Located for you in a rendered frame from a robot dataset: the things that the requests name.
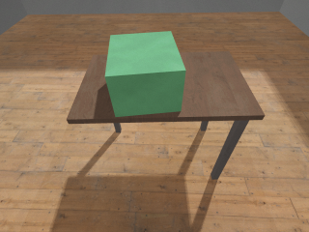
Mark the table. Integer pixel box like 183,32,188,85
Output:
66,51,266,180

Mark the carton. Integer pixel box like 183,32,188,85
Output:
104,31,186,117

